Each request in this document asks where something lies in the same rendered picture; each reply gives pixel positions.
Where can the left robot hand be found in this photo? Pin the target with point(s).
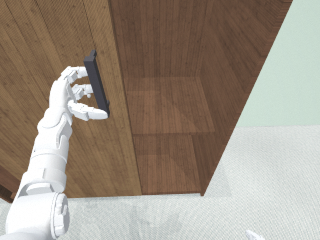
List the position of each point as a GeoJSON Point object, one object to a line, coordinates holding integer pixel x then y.
{"type": "Point", "coordinates": [62, 95]}

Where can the handle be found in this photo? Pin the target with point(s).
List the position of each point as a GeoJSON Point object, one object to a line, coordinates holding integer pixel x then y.
{"type": "Point", "coordinates": [96, 82]}

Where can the robot left forearm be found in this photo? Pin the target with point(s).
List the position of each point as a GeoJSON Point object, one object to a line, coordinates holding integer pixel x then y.
{"type": "Point", "coordinates": [46, 170]}

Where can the wardrobe door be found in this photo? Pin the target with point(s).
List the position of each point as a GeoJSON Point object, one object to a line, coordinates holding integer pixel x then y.
{"type": "Point", "coordinates": [39, 39]}
{"type": "Point", "coordinates": [9, 181]}

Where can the robot left upper arm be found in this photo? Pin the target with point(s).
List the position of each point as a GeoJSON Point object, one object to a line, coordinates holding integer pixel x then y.
{"type": "Point", "coordinates": [38, 217]}

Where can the right robot hand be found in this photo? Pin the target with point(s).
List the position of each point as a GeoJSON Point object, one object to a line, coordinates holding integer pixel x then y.
{"type": "Point", "coordinates": [253, 236]}

